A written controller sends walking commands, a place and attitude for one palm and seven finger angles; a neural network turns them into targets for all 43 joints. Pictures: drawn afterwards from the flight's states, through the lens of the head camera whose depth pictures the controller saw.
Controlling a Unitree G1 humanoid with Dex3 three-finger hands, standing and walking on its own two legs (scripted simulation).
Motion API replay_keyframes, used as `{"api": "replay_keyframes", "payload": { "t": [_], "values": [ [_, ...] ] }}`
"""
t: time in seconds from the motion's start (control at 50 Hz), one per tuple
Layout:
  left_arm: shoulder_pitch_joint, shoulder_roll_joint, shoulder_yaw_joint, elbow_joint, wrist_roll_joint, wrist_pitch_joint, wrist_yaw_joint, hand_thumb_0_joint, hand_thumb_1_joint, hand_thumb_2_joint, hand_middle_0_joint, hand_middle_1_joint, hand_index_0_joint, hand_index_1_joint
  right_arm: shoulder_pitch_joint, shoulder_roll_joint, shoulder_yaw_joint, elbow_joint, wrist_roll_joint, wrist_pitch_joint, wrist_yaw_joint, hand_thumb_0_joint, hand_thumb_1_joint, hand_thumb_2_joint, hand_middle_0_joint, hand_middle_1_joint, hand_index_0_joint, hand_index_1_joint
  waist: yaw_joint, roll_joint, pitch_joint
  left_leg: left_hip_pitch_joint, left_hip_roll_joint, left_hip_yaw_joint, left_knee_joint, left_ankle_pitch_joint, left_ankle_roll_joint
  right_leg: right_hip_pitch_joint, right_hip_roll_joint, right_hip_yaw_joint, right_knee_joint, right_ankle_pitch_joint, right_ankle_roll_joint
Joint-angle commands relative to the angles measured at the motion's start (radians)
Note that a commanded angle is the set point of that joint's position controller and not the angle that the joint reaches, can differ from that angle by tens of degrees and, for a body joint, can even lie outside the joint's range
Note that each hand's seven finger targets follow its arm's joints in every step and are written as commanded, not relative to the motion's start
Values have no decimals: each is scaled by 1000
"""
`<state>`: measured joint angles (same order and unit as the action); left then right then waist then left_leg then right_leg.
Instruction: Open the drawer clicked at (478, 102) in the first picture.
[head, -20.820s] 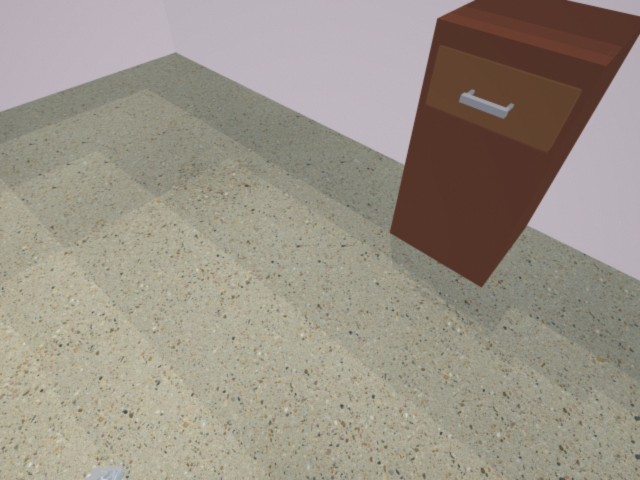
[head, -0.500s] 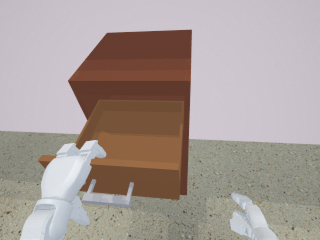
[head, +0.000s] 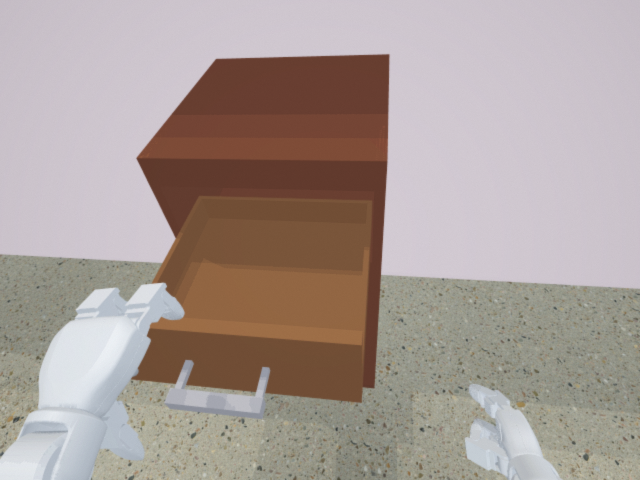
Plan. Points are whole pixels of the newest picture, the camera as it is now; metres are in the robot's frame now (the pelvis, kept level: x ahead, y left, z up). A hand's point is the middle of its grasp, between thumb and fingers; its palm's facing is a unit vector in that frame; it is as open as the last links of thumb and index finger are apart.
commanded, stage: draw the hand back to the body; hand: left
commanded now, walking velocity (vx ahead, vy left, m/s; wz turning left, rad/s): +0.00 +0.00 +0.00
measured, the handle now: (220, 387) +0.24 +0.19 -0.05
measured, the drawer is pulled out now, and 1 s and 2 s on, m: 0.29 0.29 0.29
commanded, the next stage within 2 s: step back with the hand held close in 1.06 s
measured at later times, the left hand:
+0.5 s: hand (129, 332) +0.20 +0.22 +0.16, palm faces +0.34 -0.86 -0.39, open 11.8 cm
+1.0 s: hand (104, 352) +0.18 +0.23 +0.16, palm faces +0.43 -0.82 -0.39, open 7.8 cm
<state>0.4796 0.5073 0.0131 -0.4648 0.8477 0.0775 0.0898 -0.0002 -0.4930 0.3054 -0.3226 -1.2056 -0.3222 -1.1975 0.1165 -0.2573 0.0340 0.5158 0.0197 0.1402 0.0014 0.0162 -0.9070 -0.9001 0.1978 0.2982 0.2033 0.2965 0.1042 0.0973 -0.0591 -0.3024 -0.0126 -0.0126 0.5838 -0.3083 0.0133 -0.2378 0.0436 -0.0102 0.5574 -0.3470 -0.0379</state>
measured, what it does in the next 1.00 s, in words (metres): stands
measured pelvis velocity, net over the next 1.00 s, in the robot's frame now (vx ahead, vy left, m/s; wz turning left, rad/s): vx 0.01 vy -0.02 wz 0.04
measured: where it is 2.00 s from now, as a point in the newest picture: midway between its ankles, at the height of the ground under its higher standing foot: outside the picture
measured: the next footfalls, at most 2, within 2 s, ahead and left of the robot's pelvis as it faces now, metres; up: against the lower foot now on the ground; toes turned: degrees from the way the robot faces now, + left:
none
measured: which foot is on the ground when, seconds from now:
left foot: down 0.00-1.00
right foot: down 0.00-1.00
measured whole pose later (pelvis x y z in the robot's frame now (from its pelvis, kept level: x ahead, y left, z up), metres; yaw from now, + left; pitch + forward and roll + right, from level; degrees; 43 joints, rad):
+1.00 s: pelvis +0.01 -0.02 +0.01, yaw +2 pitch -3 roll +0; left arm 0.55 0.33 0.27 -0.47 -0.08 -0.07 0.11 0.01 0.79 0.86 -0.22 -0.37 -0.22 -0.36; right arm 0.16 -0.21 0.03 0.61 0.02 -0.07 -0.08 0.02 -0.91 -0.90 0.20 0.30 0.20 0.30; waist 0.06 0.06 0.00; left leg -0.15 -0.01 -0.06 0.46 -0.27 -0.01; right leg -0.07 0.04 -0.05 0.42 -0.31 -0.05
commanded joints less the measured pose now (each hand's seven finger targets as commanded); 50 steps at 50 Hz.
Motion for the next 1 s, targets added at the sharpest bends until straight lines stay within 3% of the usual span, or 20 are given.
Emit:
{"api": "replay_keyframes", "payload": {
  "t": [0.0,0.04,0.06,0.08,0.1,0.16,0.18,0.26,0.38,0.44,0.48,0.54,0.56,0.68,0.72,0.76,0.84,0.86,0.94,0.98],
  "values": [
    [-58,192,183,-210,-6,-22,40,0,-500,300,-300,-1200,-300,-1200,-174,-83,-32,-183,0,-57,-4,0,-900,-900,200,300,200,300,-9,-66,-106,116,11,16,-36,268,22,-41,-51,19,-106,324,17],
    [-40,201,195,-216,-15,-25,34,0,-500,300,-300,-1200,-300,-1200,-171,-92,-35,-190,2,-49,-5,0,-900,-900,200,300,200,300,-7,-68,-114,114,12,16,-37,275,22,-39,-52,14,-101,334,21],
    [-148,-146,169,-261,-751,-96,25,0,-465,315,-298,-1178,-298,-1178,-107,-11,-29,-218,21,-143,-29,0,-900,-900,200,300,200,300,-101,-86,-55,234,24,-7,-57,207,43,0,-39,-20,-111,277,15],
    [-6,-73,215,-96,-775,-126,38,0,-430,330,-295,-1155,-295,-1155,-69,-36,-23,-171,9,-195,-48,0,-900,-900,200,300,200,300,-77,-140,-20,230,43,-15,-77,191,36,-24,-27,-32,-105,221,14],
    [26,-77,228,-190,-850,-146,39,0,-395,345,-292,-1133,-292,-1133,-75,-34,-23,-176,9,-209,-67,0,-900,-900,200,300,200,300,-66,-180,-25,209,46,-28,-103,227,30,17,-43,-40,-115,239,20],
    [-55,-4,280,-328,-880,-203,64,0,-290,390,-285,-1065,-285,-1065,-76,-45,-19,-144,-5,-278,-93,0,-900,-900,200,300,200,300,-57,-35,-64,229,37,-21,-112,270,19,46,-62,-23,-125,268,20],
    [-55,-43,247,-327,-874,-215,63,0,-255,405,-282,-1043,-282,-1043,-56,-36,-7,-136,-12,-293,-90,0,-900,-900,200,300,200,300,-58,-9,-54,217,28,-24,-121,285,16,47,-62,-32,-127,275,13],
    [-15,-30,284,-288,-890,-221,59,0,-115,465,-273,-952,-273,-952,-64,-38,-18,-98,-12,-321,-84,0,-900,-900,200,300,200,300,-55,-6,10,188,38,-26,-130,321,8,62,-67,-32,-148,318,8],
    [55,-57,304,-255,-904,-227,33,0,95,555,-257,-817,-257,-817,-68,-36,-29,-78,-11,-307,-68,0,-900,-900,200,300,200,300,-53,-24,-20,202,37,-21,-127,396,6,90,-64,-45,-156,403,13],
    [54,-43,318,-288,-911,-229,31,0,200,600,-250,-750,-250,-750,-73,-38,-37,-88,-5,-303,-67,0,-900,-900,200,300,200,300,-55,-58,-64,225,42,-17,-125,419,8,109,-71,-41,-152,433,20],
    [67,-42,330,-264,-907,-227,31,0,270,630,-245,-705,-245,-705,-72,-41,-40,-72,-8,-297,-71,0,-900,-900,200,300,200,300,-56,-34,-52,229,36,-14,-126,426,9,98,-66,-44,-163,443,19],
    [71,-21,358,-269,-916,-223,35,0,375,675,-237,-637,-237,-637,-80,-39,-47,-81,-1,-288,-74,0,-900,-900,200,300,200,300,-54,-93,-76,233,38,-8,-123,428,11,119,-74,-39,-159,480,26],
    [55,-12,367,-280,-916,-223,34,0,410,690,-235,-615,-235,-615,-89,-42,-47,-78,-1,-287,-78,0,-900,-900,200,300,200,300,-54,-64,-74,234,34,-5,-122,431,10,121,-74,-34,-167,487,24],
    [36,1,392,-238,-917,-222,40,0,620,780,-220,-480,-220,-480,-88,-43,-47,-69,-2,-274,-86,0,-900,-900,200,300,200,300,-53,-36,-24,236,24,-9,-140,356,12,82,-67,-38,-196,398,23],
    [48,-5,395,-223,-922,-221,39,0,690,810,-215,-435,-215,-435,-90,-43,-47,-71,0,-270,-87,0,-900,-900,200,300,200,300,-50,-72,-25,233,26,-10,-141,357,13,90,-68,-40,-191,410,25],
    [13,-8,380,-253,-925,-219,36,0,760,840,-210,-390,-210,-390,-100,-44,-46,-80,6,-272,-86,0,-900,-900,200,300,200,300,-56,-24,-12,234,27,-11,-145,349,9,88,-70,-31,-201,389,23],
    [16,-17,370,-227,-930,-219,35,0,900,900,-200,-300,-200,-300,-103,-44,-47,-84,6,-268,-86,0,-900,-900,200,300,200,300,-56,-78,-4,231,29,-14,-153,309,15,83,-74,-28,-207,357,29],
    [-2,-8,374,-236,-927,-218,36,0,900,900,-200,-300,-200,-300,-108,-46,-46,-81,5,-270,-88,0,-900,-900,200,300,200,300,-56,-47,9,226,25,-13,-152,303,14,79,-72,-23,-218,347,25],
    [3,-3,380,-233,-931,-222,38,0,900,900,-200,-300,-200,-300,-105,-43,-42,-84,5,-270,-88,0,-900,-900,200,300,200,300,-52,-62,-5,229,25,-17,-157,291,15,88,-75,-25,-216,333,27],
    [8,4,392,-214,-926,-224,41,0,900,900,-200,-300,-200,-300,-107,-44,-43,-66,0,-272,-91,0,-900,-900,200,300,200,300,-50,-21,13,231,18,-13,-155,277,15,72,-71,-22,-237,316,25]
  ]
}}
